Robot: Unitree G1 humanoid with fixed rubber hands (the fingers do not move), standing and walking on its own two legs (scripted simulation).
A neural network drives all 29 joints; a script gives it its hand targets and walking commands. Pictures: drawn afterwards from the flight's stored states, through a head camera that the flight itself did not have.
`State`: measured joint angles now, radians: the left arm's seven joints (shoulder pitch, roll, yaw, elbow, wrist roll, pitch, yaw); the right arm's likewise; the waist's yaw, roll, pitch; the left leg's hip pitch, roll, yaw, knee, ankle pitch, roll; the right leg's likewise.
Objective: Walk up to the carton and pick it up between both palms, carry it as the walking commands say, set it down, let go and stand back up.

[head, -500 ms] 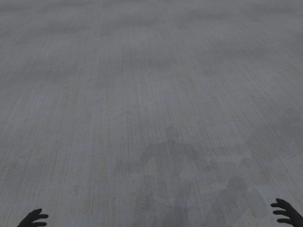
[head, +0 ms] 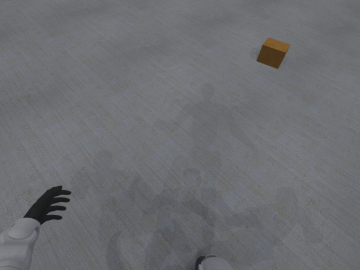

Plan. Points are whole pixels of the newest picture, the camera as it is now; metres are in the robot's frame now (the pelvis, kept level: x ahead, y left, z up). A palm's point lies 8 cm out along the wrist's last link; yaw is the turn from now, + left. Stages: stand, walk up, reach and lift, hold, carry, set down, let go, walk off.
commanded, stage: walk up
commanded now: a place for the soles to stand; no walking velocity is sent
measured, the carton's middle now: (273, 53) +2.03 -1.22 -0.68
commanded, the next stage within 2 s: none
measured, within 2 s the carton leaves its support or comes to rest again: neither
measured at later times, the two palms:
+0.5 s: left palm (89, 143) +0.52 +0.24 -0.10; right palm (322, 190) +0.28 -0.40 -0.04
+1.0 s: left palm (126, 87) +0.81 +0.14 -0.11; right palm (300, 127) +0.53 -0.48 -0.08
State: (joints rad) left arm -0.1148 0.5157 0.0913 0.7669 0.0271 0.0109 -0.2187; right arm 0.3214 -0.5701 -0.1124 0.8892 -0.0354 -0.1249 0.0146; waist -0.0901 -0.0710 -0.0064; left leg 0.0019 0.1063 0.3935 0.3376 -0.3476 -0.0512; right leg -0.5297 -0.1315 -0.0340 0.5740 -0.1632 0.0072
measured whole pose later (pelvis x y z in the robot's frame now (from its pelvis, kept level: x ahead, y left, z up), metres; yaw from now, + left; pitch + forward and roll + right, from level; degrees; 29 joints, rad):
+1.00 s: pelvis +0.58 -0.13 -0.03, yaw -25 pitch +0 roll -1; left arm 0.24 0.51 0.07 0.75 0.01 -0.05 -0.10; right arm 0.30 -0.49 -0.06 0.80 -0.02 -0.16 0.04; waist 0.05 -0.05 0.04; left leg -0.48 0.10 0.14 0.72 -0.19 0.03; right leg -0.34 0.01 0.03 0.89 -0.48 -0.07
